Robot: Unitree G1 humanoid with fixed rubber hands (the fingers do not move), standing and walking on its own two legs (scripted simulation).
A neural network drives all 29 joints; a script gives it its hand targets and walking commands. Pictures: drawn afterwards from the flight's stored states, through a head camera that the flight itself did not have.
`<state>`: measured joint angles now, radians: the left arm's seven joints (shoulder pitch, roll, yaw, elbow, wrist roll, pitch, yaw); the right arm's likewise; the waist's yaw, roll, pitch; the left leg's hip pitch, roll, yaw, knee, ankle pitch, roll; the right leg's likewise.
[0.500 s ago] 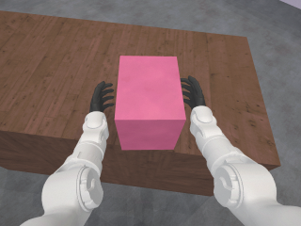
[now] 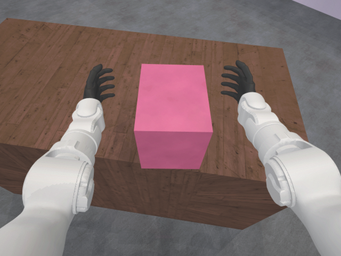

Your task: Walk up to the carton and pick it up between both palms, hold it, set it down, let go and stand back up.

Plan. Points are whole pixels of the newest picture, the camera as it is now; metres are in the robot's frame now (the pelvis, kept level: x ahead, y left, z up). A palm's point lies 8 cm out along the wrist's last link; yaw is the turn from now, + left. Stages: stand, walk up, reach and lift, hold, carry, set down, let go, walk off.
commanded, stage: set down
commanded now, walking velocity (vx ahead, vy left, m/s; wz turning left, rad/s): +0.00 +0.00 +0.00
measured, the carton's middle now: (171, 118) +0.47 +0.04 +0.01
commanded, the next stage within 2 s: none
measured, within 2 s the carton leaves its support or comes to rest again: neither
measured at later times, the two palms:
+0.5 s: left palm (84, 75) +0.46 +0.22 +0.16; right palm (250, 76) +0.47 -0.12 +0.16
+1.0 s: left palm (82, 125) +0.38 +0.22 +0.09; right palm (245, 124) +0.40 -0.12 +0.10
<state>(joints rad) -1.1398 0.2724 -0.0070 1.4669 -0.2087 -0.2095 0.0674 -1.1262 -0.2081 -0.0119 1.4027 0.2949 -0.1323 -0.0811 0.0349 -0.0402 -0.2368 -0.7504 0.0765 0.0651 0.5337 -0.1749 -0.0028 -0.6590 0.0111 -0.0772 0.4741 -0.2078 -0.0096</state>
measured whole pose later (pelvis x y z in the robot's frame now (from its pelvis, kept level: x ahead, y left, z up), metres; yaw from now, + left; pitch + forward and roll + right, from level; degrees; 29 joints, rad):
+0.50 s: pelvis +0.00 -0.01 +0.01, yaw +0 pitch +15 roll -1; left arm -1.18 0.31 0.05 1.32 -0.17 0.01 0.05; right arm -1.15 -0.20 0.04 1.27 0.33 0.06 -0.15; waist 0.03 -0.05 -0.17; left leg -0.55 0.07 0.06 0.42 -0.13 -0.01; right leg -0.48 0.02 -0.06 0.38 -0.17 -0.02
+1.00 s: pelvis -0.02 -0.01 +0.01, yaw +1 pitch +8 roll -1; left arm -0.76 0.23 0.12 0.96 -0.11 -0.01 0.04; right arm -0.77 -0.10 0.03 0.98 0.28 0.00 -0.19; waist 0.04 -0.05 -0.08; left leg -0.44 0.07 0.05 0.44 -0.13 -0.02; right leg -0.35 0.02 -0.06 0.40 -0.18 -0.02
